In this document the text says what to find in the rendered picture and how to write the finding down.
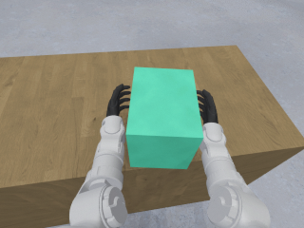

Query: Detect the left robot upper arm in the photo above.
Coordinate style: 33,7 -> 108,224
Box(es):
56,184 -> 128,228

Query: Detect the right robot hand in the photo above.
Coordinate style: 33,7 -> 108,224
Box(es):
196,89 -> 219,124

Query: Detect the right robot upper arm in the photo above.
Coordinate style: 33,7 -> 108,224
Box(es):
207,185 -> 271,228

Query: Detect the left robot hand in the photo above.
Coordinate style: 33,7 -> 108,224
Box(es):
106,84 -> 131,117

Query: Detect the left robot forearm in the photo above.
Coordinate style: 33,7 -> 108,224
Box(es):
69,115 -> 125,220

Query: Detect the pedestal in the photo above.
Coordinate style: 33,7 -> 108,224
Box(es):
0,45 -> 304,228

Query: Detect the right robot forearm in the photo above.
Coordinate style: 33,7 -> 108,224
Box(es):
199,123 -> 257,198

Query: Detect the carton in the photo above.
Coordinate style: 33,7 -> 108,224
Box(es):
125,66 -> 204,169

